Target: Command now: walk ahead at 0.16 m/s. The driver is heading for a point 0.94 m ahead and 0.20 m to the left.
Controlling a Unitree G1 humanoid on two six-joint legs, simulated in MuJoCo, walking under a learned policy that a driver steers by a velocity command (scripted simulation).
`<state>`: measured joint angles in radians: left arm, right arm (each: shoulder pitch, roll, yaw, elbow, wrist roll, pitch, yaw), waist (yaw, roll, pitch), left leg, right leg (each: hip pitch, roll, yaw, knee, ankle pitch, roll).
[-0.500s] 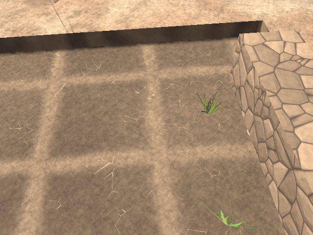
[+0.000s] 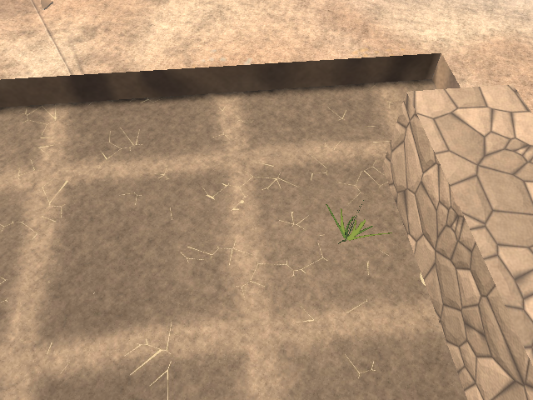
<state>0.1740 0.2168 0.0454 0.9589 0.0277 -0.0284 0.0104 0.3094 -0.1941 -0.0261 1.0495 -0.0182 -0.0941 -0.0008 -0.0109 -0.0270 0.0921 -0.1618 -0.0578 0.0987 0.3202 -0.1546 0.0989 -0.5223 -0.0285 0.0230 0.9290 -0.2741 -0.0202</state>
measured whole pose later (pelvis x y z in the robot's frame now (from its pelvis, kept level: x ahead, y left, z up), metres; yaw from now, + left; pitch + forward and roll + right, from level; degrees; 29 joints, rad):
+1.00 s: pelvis +0.28 -0.05 -0.03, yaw +1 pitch +0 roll +0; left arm 0.02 0.20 0.06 0.90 0.04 -0.07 -0.01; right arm 0.49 -0.18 -0.03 1.14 -0.01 -0.09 -0.01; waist -0.04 0.01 0.06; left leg 0.03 -0.01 0.02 0.70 -0.51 0.06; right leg -0.45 0.03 -0.12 0.60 -0.14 -0.12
